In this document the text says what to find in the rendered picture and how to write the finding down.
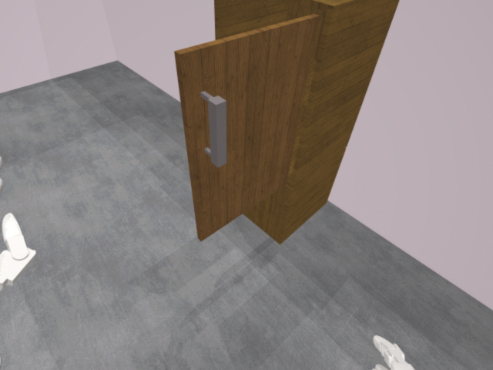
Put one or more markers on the robot right hand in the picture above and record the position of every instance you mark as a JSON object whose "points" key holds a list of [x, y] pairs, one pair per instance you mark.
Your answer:
{"points": [[392, 354]]}

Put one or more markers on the robot left hand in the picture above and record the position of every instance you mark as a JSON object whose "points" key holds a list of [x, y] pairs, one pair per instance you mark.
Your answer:
{"points": [[14, 261]]}

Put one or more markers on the handle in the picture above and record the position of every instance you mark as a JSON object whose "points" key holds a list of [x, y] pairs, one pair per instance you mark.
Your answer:
{"points": [[217, 124]]}

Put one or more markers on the cupboard door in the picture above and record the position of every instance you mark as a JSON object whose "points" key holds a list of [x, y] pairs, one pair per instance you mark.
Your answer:
{"points": [[262, 75]]}

